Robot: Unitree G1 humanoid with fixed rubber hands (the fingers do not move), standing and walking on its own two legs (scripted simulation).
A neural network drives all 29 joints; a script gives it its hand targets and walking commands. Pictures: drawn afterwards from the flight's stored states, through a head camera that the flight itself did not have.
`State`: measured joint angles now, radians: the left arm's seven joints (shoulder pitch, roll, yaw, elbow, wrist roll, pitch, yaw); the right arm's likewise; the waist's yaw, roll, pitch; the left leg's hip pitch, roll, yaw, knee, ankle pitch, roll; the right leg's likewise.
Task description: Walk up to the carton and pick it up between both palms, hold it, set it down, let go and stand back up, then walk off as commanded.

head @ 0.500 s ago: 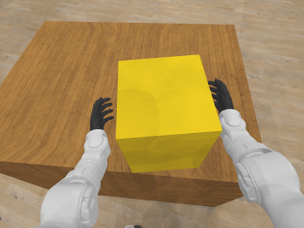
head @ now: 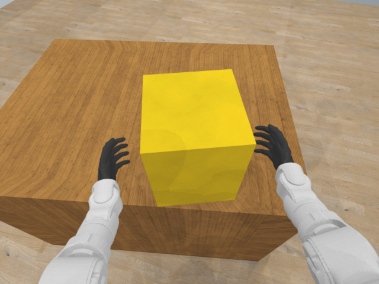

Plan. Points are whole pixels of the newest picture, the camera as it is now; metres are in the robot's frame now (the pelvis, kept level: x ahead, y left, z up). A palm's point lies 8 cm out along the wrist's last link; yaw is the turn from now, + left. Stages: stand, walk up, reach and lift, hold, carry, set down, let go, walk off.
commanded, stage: set down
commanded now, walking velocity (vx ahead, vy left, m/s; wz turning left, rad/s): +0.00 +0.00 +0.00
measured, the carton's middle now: (192, 142) +0.44 +0.04 +0.02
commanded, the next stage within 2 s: none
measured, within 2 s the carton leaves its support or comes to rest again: neither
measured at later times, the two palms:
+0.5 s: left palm (106, 203) +0.29 +0.21 +0.00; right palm (297, 198) +0.32 -0.19 +0.01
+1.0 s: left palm (96, 244) +0.21 +0.21 +0.00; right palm (312, 243) +0.23 -0.20 +0.00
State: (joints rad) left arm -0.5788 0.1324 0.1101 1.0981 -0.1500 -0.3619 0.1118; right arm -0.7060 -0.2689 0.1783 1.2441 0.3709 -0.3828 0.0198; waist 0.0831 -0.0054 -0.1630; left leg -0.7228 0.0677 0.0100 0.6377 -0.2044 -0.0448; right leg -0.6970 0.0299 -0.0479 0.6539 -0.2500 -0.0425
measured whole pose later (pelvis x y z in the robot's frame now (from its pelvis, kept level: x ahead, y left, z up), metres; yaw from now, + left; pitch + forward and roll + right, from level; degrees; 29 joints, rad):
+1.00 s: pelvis +0.03 +0.01 +0.03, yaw -1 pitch -3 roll +0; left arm 0.27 0.09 -0.04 0.35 -0.04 -0.23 0.17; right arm 0.18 -0.24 0.08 0.61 0.28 -0.40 0.11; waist 0.06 -0.05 0.05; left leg -0.14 0.04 0.03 0.38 -0.19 -0.03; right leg -0.12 0.03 0.01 0.40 -0.23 -0.03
